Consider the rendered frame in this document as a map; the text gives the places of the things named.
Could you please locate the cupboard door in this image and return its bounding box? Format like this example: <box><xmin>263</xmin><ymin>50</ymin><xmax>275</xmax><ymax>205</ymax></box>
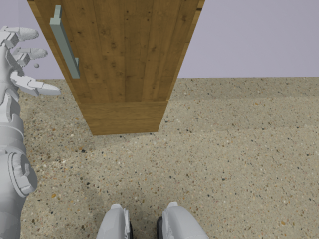
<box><xmin>34</xmin><ymin>0</ymin><xmax>200</xmax><ymax>104</ymax></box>

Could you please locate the left robot shin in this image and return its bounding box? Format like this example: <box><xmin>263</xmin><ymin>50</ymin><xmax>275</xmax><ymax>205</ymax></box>
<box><xmin>111</xmin><ymin>203</ymin><xmax>130</xmax><ymax>239</ymax></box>

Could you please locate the handle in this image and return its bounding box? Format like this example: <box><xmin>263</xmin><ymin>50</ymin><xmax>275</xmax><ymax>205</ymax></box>
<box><xmin>49</xmin><ymin>5</ymin><xmax>81</xmax><ymax>79</ymax></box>

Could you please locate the left robot forearm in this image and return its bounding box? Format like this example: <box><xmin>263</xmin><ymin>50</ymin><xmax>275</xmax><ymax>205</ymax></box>
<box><xmin>0</xmin><ymin>82</ymin><xmax>27</xmax><ymax>156</ymax></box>

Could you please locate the left robot hand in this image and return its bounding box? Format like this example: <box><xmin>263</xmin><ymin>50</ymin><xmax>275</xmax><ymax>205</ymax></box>
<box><xmin>0</xmin><ymin>26</ymin><xmax>61</xmax><ymax>97</ymax></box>

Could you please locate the robot right thigh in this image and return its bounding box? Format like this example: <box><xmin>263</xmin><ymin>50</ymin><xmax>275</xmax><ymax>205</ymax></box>
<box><xmin>162</xmin><ymin>206</ymin><xmax>209</xmax><ymax>239</ymax></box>

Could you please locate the robot left upper arm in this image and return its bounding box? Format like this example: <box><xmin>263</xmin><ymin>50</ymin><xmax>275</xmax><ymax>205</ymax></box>
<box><xmin>0</xmin><ymin>152</ymin><xmax>38</xmax><ymax>239</ymax></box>

